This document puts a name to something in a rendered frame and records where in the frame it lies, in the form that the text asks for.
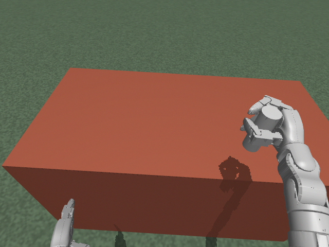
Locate right robot hand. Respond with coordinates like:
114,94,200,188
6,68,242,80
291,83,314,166
240,95,304,152

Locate left robot hand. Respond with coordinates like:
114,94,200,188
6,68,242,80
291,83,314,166
50,199,90,247

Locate can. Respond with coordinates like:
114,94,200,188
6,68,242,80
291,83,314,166
242,105,282,152

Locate right robot arm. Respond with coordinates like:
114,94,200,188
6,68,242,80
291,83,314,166
276,143,329,247

